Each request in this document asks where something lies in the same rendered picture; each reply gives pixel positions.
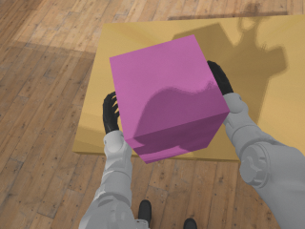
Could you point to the robot left upper arm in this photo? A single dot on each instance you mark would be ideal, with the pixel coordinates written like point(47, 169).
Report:
point(113, 215)

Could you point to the carton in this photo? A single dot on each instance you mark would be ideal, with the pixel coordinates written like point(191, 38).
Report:
point(168, 100)

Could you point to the robot left foot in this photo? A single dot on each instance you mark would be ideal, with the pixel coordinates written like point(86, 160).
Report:
point(145, 211)

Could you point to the left robot shin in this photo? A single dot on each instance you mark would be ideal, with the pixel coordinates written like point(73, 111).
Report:
point(142, 221)

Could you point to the robot right hand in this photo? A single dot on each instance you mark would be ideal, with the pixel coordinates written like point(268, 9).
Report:
point(220, 78)

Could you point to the right robot forearm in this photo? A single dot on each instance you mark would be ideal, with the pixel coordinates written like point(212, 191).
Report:
point(240, 129)

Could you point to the table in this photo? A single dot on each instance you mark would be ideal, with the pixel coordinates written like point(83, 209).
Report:
point(263, 58)

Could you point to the robot right upper arm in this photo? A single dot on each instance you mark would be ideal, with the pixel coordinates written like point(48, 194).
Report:
point(277, 173)

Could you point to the left robot forearm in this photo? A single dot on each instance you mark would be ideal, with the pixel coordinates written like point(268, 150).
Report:
point(117, 176)

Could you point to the robot left hand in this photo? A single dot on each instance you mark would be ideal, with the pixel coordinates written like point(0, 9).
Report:
point(110, 117)

